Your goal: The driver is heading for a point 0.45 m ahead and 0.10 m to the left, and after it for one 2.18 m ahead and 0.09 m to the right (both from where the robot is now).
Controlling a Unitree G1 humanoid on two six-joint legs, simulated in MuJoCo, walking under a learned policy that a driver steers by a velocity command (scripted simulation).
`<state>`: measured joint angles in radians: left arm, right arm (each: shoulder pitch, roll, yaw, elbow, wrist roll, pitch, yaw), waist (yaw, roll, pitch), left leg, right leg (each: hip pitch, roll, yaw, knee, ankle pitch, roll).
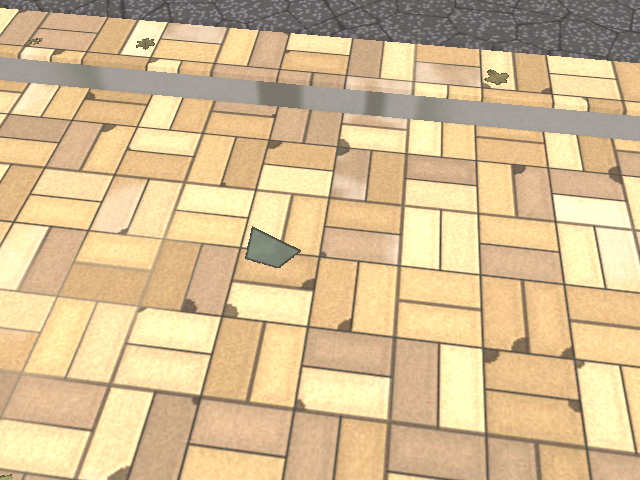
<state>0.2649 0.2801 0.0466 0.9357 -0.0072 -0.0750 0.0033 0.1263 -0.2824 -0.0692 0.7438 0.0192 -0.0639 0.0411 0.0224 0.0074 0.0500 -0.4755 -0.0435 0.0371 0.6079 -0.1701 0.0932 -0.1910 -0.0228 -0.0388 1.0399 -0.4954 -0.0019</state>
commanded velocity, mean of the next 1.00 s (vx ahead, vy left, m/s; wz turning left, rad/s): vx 0.32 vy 0.00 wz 0.31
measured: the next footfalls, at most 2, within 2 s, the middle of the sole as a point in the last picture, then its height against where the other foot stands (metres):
right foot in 0.42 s outside the picture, level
left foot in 0.84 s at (251, 479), level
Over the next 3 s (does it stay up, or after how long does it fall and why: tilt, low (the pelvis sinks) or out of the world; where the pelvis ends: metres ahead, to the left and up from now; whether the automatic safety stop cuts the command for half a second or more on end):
stays up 0.44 -0.01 0.01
